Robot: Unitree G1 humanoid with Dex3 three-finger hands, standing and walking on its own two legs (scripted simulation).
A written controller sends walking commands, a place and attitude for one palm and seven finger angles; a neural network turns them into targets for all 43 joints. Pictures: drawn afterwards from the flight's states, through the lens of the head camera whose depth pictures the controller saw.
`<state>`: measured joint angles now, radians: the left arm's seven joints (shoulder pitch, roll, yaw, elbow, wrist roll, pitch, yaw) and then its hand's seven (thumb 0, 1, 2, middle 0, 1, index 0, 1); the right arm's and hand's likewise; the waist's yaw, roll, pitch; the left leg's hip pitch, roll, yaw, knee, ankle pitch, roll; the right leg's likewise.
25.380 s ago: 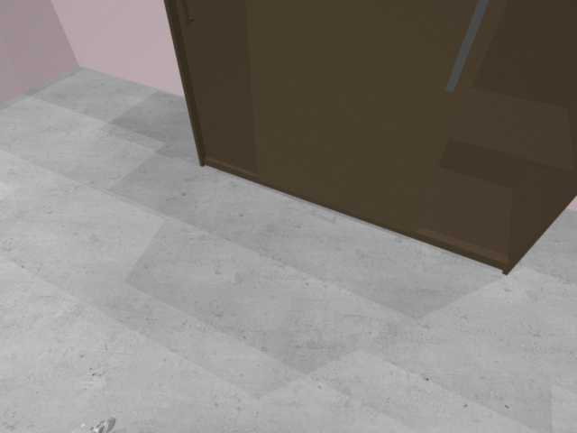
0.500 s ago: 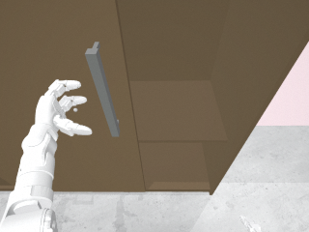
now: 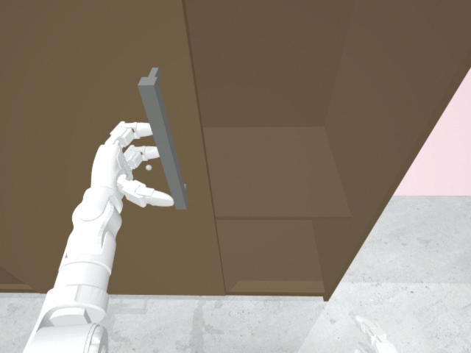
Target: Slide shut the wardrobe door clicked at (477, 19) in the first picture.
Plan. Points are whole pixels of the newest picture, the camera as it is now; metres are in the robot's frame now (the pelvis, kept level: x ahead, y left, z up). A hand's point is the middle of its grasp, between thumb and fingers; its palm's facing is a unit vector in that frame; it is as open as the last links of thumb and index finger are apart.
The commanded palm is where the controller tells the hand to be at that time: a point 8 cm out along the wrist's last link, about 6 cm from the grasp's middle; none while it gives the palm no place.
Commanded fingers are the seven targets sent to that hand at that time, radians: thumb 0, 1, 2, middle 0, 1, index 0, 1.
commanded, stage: feel for the door with the fingertips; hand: left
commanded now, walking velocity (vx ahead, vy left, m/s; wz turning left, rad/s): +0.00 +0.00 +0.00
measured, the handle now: (170, 148) +0.45 +0.14 +0.12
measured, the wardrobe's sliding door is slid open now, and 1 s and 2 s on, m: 0.41 0.41 0.41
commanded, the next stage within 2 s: slide the fingers in behind the handle in 0.38 s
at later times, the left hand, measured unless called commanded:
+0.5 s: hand (148, 161) +0.40 +0.17 +0.13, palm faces +0.04 -1.00 -0.02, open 13.7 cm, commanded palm +0.37 +0.23 +0.13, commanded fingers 0.00 -0.50 0.30 -0.30 -1.20 -0.30 -1.20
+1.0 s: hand (151, 164) +0.40 +0.17 +0.13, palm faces +0.03 -1.00 +0.00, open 13.9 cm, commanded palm +0.36 +0.21 +0.13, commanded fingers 0.00 -0.50 0.30 -0.30 -1.20 -0.30 -1.20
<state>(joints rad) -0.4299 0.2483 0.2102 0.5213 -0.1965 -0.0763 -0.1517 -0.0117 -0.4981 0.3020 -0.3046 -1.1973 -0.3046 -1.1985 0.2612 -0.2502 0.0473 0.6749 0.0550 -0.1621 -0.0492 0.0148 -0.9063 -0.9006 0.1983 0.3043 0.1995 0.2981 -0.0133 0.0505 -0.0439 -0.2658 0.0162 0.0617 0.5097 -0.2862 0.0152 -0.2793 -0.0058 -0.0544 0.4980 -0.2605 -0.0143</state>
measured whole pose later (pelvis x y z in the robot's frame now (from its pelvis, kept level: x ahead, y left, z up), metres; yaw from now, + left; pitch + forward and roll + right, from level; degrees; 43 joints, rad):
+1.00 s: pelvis -0.01 +0.00 +0.00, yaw +0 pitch +3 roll +0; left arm -0.52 0.26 0.21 0.64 -0.19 -0.11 -0.14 -0.01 -0.50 0.30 -0.31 -1.20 -0.31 -1.20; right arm 0.28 -0.26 0.04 0.69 0.06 -0.15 -0.06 0.01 -0.91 -0.90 0.20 0.30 0.20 0.30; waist -0.03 0.04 -0.03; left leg -0.29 0.02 0.06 0.51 -0.28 0.02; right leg -0.29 0.00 -0.05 0.49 -0.24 -0.01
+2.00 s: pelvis +0.00 -0.01 +0.00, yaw +0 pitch +2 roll +0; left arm -0.47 0.18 0.14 0.53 -0.17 -0.06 -0.03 -0.01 -0.50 0.30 -0.30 -1.20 -0.30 -1.20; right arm 0.26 -0.25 0.03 0.69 0.05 -0.13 -0.04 0.01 -0.91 -0.90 0.20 0.30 0.20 0.30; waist -0.01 0.05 -0.03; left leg -0.24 0.03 0.06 0.48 -0.27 0.00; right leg -0.26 0.01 -0.05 0.47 -0.25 -0.03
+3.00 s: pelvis +0.00 +0.00 +0.00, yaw -1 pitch +2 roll +0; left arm -0.47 0.16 0.12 0.52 -0.15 -0.05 0.00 0.00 0.50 0.73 -0.41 -1.34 -0.41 -1.34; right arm 0.27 -0.23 0.03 0.70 0.05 -0.12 -0.03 0.02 -0.91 -0.90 0.20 0.30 0.20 0.30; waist -0.02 0.04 -0.04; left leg -0.24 0.02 0.07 0.48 -0.28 0.02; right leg -0.26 0.00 -0.04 0.47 -0.25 -0.01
